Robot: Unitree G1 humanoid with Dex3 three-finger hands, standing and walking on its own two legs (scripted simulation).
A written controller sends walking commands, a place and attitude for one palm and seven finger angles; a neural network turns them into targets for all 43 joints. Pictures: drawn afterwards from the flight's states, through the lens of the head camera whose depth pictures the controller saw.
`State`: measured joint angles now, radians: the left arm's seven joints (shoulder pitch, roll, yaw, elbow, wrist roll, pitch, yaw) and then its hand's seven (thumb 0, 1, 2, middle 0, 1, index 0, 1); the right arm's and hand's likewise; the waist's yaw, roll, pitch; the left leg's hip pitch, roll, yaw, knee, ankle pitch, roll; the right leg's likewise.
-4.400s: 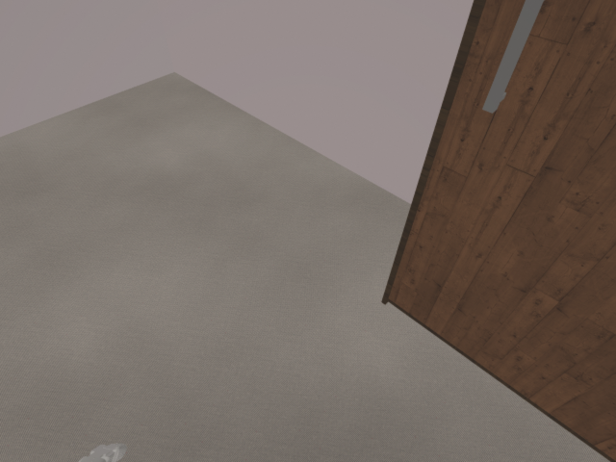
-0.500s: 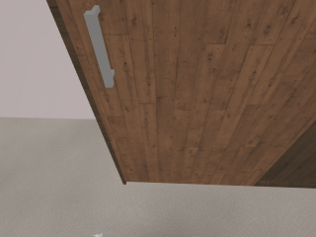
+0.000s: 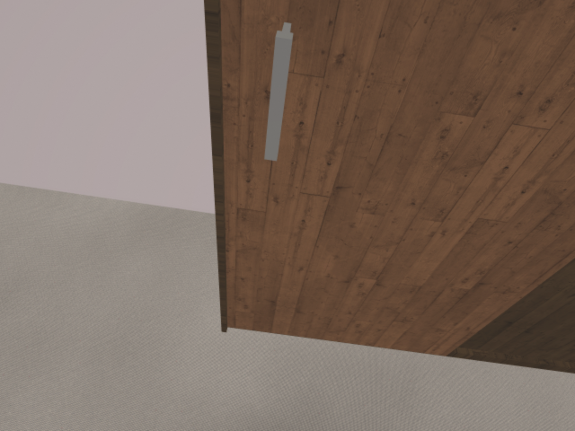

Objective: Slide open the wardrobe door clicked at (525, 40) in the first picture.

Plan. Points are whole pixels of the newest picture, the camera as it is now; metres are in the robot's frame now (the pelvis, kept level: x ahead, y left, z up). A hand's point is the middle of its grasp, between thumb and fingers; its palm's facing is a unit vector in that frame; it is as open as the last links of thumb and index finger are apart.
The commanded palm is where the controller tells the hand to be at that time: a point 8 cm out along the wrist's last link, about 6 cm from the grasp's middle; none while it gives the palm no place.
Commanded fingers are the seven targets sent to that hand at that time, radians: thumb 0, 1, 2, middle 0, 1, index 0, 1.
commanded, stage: come to a stop and stand still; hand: left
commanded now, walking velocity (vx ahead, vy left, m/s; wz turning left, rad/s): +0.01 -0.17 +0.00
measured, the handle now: (278, 96) +0.53 +0.07 +0.20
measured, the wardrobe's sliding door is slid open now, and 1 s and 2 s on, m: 0.00 0.00 0.00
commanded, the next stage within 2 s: look again from close up in 0.86 s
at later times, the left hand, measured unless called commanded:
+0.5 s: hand out of the picture -0.02 +0.11 -0.17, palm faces +0.01 -0.97 -0.23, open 7.3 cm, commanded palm none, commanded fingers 0.00 0.90 0.90 -0.20 -0.30 -0.20 -0.30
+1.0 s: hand out of the picture -0.09 +0.08 -0.18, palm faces +0.03 -0.99 -0.15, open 7.4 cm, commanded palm none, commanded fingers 0.00 0.90 0.90 -0.20 -0.30 -0.20 -0.30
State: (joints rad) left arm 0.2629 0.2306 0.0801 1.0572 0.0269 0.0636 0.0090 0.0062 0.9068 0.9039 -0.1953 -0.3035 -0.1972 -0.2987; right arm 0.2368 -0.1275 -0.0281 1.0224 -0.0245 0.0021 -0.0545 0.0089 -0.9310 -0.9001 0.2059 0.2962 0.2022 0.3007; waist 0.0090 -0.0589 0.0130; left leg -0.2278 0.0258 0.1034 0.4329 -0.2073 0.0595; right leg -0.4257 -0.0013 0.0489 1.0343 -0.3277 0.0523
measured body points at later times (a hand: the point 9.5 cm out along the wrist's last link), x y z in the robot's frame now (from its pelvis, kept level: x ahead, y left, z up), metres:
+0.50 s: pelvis -0.05 -0.07 +0.00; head -0.07 -0.08 +0.45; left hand -0.02 +0.16 -0.15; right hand -0.11 -0.28 -0.17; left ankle -0.01 +0.07 -0.73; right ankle -0.06 -0.17 -0.75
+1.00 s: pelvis -0.07 -0.06 -0.01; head -0.06 -0.06 +0.44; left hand -0.09 +0.14 -0.17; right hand -0.06 -0.28 -0.17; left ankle -0.04 +0.07 -0.75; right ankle -0.06 -0.17 -0.75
